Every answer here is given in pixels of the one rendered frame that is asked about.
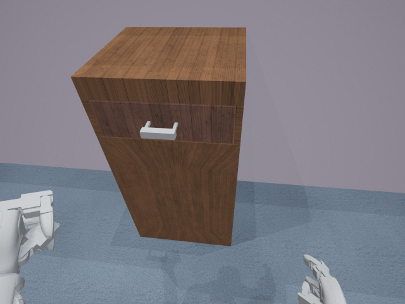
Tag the right robot hand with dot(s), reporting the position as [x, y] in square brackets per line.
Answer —
[326, 291]

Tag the left robot forearm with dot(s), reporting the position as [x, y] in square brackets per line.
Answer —
[11, 286]

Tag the cabinet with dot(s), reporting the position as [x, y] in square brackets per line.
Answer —
[176, 190]

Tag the handle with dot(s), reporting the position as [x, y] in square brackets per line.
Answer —
[158, 133]

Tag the left robot hand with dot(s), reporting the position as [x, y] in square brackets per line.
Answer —
[38, 218]

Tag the drawer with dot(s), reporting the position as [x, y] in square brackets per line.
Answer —
[196, 122]

